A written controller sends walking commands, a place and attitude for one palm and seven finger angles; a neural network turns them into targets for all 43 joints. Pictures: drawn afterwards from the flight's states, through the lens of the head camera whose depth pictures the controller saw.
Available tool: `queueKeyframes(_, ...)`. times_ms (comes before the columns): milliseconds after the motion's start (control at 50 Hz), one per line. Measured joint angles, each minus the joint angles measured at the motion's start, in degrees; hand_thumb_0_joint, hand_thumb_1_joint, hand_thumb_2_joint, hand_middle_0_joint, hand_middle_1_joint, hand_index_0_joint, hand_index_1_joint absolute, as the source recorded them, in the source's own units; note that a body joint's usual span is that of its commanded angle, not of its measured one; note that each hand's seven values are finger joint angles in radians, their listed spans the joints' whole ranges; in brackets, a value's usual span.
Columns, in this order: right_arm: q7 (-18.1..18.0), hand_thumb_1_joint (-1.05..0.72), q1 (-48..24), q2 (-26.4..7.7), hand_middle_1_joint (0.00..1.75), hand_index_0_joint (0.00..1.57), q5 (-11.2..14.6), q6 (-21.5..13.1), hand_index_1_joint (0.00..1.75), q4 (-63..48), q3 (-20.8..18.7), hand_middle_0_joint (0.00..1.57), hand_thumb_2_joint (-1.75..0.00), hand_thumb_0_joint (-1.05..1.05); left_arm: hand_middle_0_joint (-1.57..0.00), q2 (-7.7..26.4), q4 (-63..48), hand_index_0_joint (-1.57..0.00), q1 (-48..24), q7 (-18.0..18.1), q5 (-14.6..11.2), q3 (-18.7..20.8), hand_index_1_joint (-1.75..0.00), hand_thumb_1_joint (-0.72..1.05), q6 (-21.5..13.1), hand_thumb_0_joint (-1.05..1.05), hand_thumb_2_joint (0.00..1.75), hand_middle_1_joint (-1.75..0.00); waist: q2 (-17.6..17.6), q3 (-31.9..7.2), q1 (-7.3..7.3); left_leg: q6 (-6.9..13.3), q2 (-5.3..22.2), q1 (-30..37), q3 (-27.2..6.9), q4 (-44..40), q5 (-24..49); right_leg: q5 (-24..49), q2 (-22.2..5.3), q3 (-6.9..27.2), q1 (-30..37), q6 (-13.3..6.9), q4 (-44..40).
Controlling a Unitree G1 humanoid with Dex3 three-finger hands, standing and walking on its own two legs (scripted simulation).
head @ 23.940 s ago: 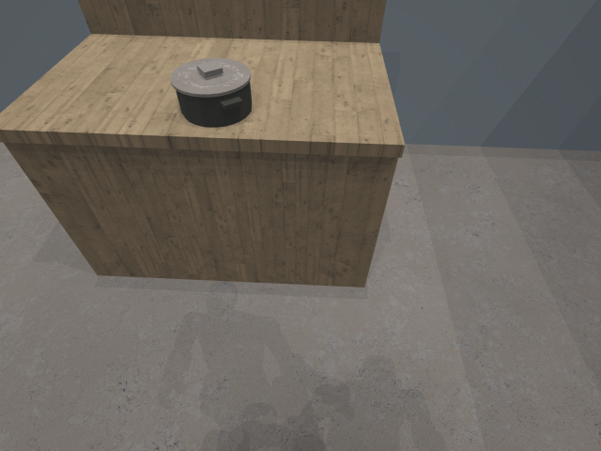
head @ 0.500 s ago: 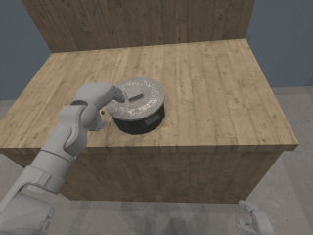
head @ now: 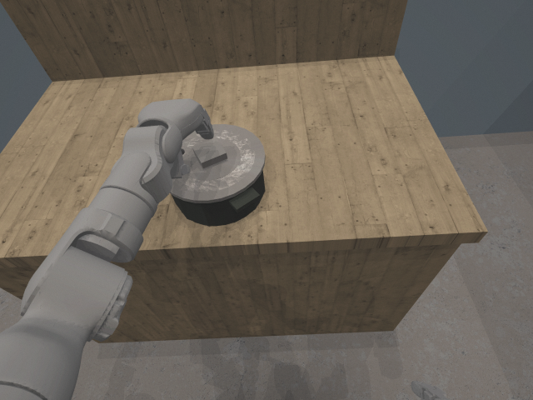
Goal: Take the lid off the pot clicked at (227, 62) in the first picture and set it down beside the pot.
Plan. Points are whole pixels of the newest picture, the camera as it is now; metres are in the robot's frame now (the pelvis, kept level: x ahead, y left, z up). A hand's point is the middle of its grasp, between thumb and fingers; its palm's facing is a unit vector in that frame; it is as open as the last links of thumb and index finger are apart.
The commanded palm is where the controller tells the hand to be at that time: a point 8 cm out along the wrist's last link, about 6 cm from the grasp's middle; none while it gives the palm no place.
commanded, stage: move the open hand above the knob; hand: left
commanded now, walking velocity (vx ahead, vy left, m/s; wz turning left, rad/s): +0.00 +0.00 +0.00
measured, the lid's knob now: (209, 152) +0.54 +0.10 +0.06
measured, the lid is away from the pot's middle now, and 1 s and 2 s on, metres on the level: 0.00 0.00 0.00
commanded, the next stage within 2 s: lower the open fingers around the knob in 0.90 s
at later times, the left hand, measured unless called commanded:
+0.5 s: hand (197, 130) +0.52 +0.10 +0.13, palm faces -0.30 -0.07 -0.95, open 10.0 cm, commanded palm +0.50 +0.11 +0.19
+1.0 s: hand (196, 134) +0.50 +0.10 +0.14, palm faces -0.28 -0.06 -0.96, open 10.0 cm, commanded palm +0.50 +0.11 +0.19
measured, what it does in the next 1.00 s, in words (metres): stands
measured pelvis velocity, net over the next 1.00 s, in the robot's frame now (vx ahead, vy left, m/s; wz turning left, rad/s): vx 0.01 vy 0.01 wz -0.02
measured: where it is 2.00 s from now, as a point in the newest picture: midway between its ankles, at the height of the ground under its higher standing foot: outside the picture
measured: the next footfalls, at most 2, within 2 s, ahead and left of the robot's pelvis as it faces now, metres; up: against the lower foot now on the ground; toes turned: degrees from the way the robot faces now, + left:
none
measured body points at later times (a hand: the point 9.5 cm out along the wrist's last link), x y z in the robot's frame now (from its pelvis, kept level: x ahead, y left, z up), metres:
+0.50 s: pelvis +0.02 +0.01 +0.00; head +0.07 -0.02 +0.45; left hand +0.53 +0.10 +0.18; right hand +0.04 -0.25 -0.14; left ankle -0.01 +0.09 -0.74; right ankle -0.01 -0.11 -0.74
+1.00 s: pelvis +0.01 +0.01 +0.00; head +0.05 -0.02 +0.45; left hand +0.51 +0.10 +0.19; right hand +0.11 -0.25 -0.14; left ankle -0.01 +0.09 -0.74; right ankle -0.01 -0.11 -0.74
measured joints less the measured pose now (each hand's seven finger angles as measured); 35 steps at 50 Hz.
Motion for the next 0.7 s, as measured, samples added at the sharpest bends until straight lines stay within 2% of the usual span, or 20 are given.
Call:
queueKeyframes(60, -0.27, -0.9, 1.51, -0.16, 0.3, 0.19, -0.25, -0.54, 0.3, 1.0, -0.43, 0.2, -0.9, 0.01, -0.85, -1.23, 1.94, -0.85, -1.83, 0.75, 0.27, -0.54, -0.08, -0.29, -0.85, 0.0, 1.44, -0.08, 0.31, -0.27, -0.48, 0.24, -0.11, -0.39, 0.17, -0.07, -0.09, 0.05, -0.1, 0.18, -0.37, 0.24, -0.2)
queueKeyframes(100, -0.55, -0.9, 2.0, -0.16, 0.3, 0.19, -0.34, -0.71, 0.3, 1.98, -0.26, 0.2, -0.9, 0.01, -0.85, -1.98, 4.59, -0.85, -3.41, 1.67, 0.11, 1.08, -0.08, -0.29, -1.13, 0.0, 1.44, -0.08, 0.32, -0.52, -1.0, 0.37, -0.05, -0.6, 0.5, -0.19, -0.18, 0.14, -0.01, 0.53, -0.68, 0.37, -0.41)
queueKeyframes(140, -0.82, -0.9, 2.42, -0.01, 0.3, 0.19, -0.29, -0.92, 0.3, 2.68, 0.01, 0.2, -0.9, 0.01, -0.85, -2.03, 7.9, -0.85, -5.39, 2.75, 0.13, 2.09, -0.08, -0.29, -0.52, 0.0, 1.44, -0.08, 0.07, -0.79, -1.69, 0.44, 0.07, -0.93, 0.96, -0.38, -0.22, 0.28, 0.13, 1.0, -1.21, 0.44, -0.54)
queueKeyframes(220, -0.53, -0.9, 3.95, 0.26, 0.3, 0.19, -0.43, -1.64, 0.3, 3.31, -0.26, 0.2, -0.9, 0.01, -0.85, -2.28, 13.12, -0.85, -9.43, 4.07, 1.44, 0.87, -0.08, -0.29, 1.7, 0.0, 1.44, -0.08, -0.36, -1.27, -2.68, 0.48, 0.16, -2.28, 1.34, -0.44, -0.18, 0.47, 0.23, 1.38, -2.65, 0.5, -0.64)
queueKeyframes(320, -0.5, -0.9, 5.36, -0.04, 0.3, 0.19, -1.17, -1.96, 0.3, 3.76, -0.5, 0.2, -0.9, 0.01, -0.85, -2.36, 14.12, -0.85, -9.79, 3.53, 1.32, 4.12, -0.08, -0.29, 1.52, 0.0, 1.44, -0.08, -0.15, -1.74, -3.45, 0.64, 0.33, -2.99, 1.9, -0.83, -0.28, 0.75, 0.46, 1.97, -3.47, 0.67, -1.27)
queueKeyframes(360, -0.71, -0.9, 6.0, -0.08, 0.3, 0.19, -1.21, -2.25, 0.3, 3.66, -0.69, 0.2, -0.9, 0.01, -0.85, -2.03, 14.28, -0.85, -9.38, 3.38, 1.85, 4.04, -0.08, -0.29, 1.11, 0.0, 1.44, -0.08, 0.04, -2.16, -3.56, 0.7, 0.38, -2.85, 2.05, -1.1, -0.36, 0.77, 0.54, 2.13, -3.34, 0.74, -1.63)
queueKeyframes(420, -0.68, -0.9, 6.35, 0.05, 0.3, 0.19, -1.14, -2.5, 0.3, 3.79, -0.83, 0.2, -0.9, 0.01, -0.85, -2.0, 15.01, -0.85, -9.55, 3.32, 2.46, 3.59, -0.08, -0.29, 1.08, 0.0, 1.44, -0.08, 0.03, -2.44, -3.45, 0.72, 0.48, -2.75, 2.03, -1.17, -0.55, 0.74, 0.64, 2.13, -3.11, 0.77, -2.0)
queueKeyframes(500, -0.61, -0.9, 6.06, 0.35, 0.3, 0.19, -1.13, -2.74, 0.3, 3.48, -0.72, 0.2, -0.9, 0.01, -0.85, -1.63, 14.26, -0.85, -9.0, 3.15, 1.53, 3.94, -0.08, -0.29, 0.95, 0.0, 1.44, -0.08, -0.32, -2.59, -3.1, 0.71, 0.54, -2.63, 2.0, -1.35, -0.62, 0.76, 0.72, 2.11, -2.91, 0.77, -2.34)
queueKeyframes(580, -0.06, -0.9, 5.57, 0.53, 0.3, 0.19, -1.26, -3.12, 0.3, 3.07, -1.18, 0.2, -0.9, 0.01, -0.85, -2.24, 11.61, -0.85, -8.03, 2.94, 1.97, 1.46, -0.08, -0.29, 0.53, 0.0, 1.44, -0.08, -0.37, -2.91, -2.19, 0.67, 0.28, -2.76, 1.38, -1.22, -0.61, 0.48, 0.42, 1.49, -2.79, 0.79, -2.21)
queueKeyframes(700, 0.19, -0.9, 2.85, 0.57, 0.3, 0.19, -1.24, -2.99, 0.3, 2.81, -0.89, 0.2, -0.9, 0.01, -0.85, -3.66, 10.14, -0.85, -7.27, 3.18, 0.73, 1.06, -0.08, -0.29, 0.77, 0.0, 1.44, -0.08, -0.07, -3.0, -1.02, 0.74, 0.03, -2.63, 0.92, -0.76, -0.78, 0.14, 0.16, 1.04, -2.51, 0.83, -1.73)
